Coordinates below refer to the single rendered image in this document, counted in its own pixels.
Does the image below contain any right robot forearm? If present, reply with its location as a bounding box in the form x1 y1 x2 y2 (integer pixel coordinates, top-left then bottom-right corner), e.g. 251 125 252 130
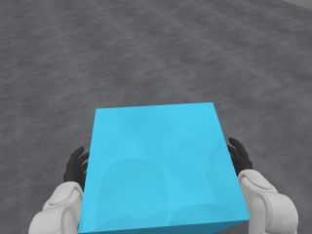
237 169 298 234

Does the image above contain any robot left hand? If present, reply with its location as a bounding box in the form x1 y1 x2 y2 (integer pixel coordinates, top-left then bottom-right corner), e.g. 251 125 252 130
63 146 90 193

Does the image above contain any carton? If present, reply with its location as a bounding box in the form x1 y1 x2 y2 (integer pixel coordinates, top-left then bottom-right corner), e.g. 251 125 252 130
78 102 251 234

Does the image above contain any left robot forearm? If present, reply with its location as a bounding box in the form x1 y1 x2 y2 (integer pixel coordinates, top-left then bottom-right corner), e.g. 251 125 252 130
28 181 84 234

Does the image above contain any robot right hand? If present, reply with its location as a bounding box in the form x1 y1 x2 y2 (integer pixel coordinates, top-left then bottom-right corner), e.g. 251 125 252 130
227 137 253 177

